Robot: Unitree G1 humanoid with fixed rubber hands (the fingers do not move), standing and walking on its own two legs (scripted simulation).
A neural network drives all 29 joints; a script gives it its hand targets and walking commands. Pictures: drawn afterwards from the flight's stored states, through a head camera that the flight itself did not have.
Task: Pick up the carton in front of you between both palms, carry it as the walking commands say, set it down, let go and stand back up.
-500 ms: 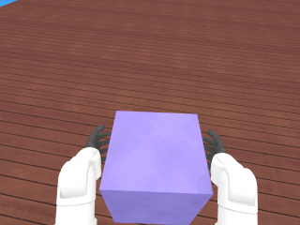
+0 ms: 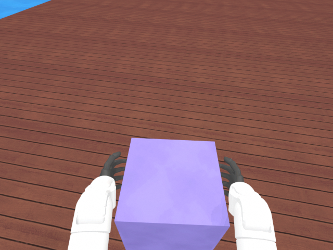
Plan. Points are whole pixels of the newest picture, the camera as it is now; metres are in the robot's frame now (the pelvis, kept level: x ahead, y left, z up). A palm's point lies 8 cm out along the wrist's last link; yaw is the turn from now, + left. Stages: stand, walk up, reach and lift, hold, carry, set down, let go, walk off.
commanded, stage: carry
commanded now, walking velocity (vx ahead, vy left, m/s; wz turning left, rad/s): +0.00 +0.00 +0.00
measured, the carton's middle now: (170, 200) +0.26 +0.00 -0.03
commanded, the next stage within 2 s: hold in 0.54 s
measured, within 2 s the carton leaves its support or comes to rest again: neither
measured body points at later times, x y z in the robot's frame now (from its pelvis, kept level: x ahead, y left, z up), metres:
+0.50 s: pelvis -0.03 +0.00 +0.00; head -0.05 +0.00 +0.45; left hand +0.27 +0.15 +0.03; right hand +0.27 -0.15 +0.03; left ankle -0.03 +0.11 -0.74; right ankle -0.03 -0.11 -0.74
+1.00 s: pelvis -0.06 +0.00 +0.01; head -0.11 +0.00 +0.45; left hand +0.23 +0.16 +0.04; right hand +0.23 -0.15 +0.04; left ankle -0.03 +0.12 -0.74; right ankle -0.03 -0.12 -0.74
